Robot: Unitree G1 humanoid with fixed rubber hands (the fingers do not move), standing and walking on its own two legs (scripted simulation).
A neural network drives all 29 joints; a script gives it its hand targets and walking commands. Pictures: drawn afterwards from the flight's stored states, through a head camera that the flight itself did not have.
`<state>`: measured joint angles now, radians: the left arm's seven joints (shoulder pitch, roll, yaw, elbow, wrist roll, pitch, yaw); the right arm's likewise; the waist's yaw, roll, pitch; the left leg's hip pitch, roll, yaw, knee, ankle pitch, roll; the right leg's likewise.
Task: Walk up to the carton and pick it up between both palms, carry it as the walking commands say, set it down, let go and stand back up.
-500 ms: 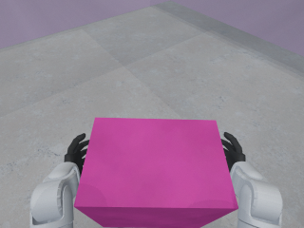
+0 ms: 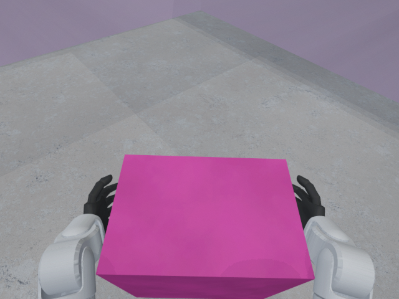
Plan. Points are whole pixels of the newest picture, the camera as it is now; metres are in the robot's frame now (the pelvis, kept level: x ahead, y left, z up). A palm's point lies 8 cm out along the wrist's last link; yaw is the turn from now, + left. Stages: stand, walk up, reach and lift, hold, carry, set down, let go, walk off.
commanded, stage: carry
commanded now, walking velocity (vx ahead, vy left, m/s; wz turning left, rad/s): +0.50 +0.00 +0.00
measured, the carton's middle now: (202, 236) +0.24 -0.01 +0.01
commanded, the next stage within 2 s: none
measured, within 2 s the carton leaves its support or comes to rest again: neither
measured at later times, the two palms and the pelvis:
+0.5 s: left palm (139, 96) +0.59 +0.15 +0.08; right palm (276, 100) +0.59 -0.22 +0.07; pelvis +0.35 -0.03 -0.01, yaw +1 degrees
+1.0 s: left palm (161, 39) +0.95 +0.12 +0.07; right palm (259, 42) +0.96 -0.25 +0.06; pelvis +0.71 -0.07 -0.02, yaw +3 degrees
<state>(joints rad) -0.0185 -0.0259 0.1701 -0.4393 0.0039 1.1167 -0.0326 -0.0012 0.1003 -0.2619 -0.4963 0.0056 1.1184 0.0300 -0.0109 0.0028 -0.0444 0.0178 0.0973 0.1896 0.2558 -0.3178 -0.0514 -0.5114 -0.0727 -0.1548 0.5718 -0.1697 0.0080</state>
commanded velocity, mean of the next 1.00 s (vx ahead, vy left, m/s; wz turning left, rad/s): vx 0.50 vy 0.00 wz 0.00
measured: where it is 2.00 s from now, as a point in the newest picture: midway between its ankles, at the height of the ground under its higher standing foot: (202, 148)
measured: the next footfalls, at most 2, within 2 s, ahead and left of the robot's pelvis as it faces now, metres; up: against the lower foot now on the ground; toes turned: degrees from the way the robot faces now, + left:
right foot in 0.06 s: +0.21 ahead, -0.12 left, +0.00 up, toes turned -8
left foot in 0.54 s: +0.54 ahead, +0.09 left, +0.00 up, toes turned +11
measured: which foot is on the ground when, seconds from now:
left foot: down 0.00-0.08, up 0.10-0.52, down 0.54-0.98, up 1.00-1.00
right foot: up 0.00-0.04, down 0.06-0.58, up 0.60-0.94, down 0.96-1.00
